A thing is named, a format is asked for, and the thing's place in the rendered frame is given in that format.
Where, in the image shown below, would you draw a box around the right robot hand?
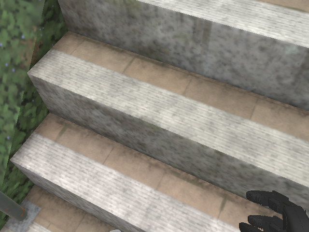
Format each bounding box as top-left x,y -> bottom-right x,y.
239,190 -> 309,232

